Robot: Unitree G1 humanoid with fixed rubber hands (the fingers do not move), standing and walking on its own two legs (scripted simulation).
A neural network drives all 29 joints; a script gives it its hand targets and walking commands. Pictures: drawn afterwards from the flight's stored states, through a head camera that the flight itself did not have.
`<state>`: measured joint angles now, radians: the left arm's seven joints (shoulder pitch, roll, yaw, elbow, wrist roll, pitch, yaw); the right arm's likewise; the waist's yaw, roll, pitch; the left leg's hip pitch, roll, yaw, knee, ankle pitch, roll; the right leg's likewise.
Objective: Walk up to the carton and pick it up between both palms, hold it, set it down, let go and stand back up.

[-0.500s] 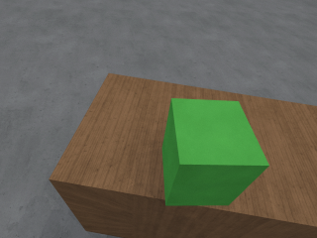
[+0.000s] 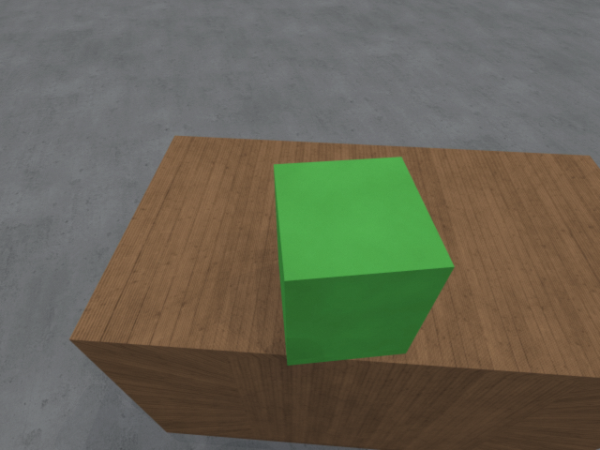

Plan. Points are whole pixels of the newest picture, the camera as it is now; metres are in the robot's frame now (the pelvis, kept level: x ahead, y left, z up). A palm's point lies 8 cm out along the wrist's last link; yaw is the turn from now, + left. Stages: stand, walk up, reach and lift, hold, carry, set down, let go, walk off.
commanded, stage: walk up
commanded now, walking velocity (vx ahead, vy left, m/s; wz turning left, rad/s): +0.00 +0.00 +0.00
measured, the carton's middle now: (343, 263) +0.40 -0.06 +0.00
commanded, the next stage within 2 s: none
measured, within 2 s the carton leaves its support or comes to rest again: neither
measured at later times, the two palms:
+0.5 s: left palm out of the picture -0.03 +0.16 -0.14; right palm out of the picture -0.02 -0.23 -0.14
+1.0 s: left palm out of the picture -0.04 +0.16 -0.14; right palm out of the picture -0.04 -0.22 -0.14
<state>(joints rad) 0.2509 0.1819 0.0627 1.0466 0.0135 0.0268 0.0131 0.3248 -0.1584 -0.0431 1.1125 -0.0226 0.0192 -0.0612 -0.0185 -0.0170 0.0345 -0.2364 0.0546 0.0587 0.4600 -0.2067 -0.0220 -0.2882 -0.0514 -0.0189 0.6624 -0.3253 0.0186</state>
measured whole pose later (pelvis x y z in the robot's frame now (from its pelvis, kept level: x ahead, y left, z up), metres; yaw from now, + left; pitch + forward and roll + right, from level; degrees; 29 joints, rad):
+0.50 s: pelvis +0.00 -0.03 +0.01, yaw +1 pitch -2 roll +0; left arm 0.31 0.10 0.01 1.14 0.00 -0.01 0.03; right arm 0.31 -0.10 0.01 1.16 -0.01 -0.02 -0.03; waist 0.02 -0.01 0.04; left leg -0.10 0.02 0.03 0.38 -0.24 -0.01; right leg -0.14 0.01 -0.07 0.37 -0.20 -0.03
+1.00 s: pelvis +0.00 -0.03 +0.01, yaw +0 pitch -2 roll +0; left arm 0.32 0.09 0.00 1.17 0.00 -0.01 0.03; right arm 0.33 -0.08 0.02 1.18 -0.01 -0.02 -0.04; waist 0.01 0.00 0.04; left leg -0.10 0.02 0.04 0.38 -0.25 0.00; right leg -0.15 0.01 -0.06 0.39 -0.21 -0.03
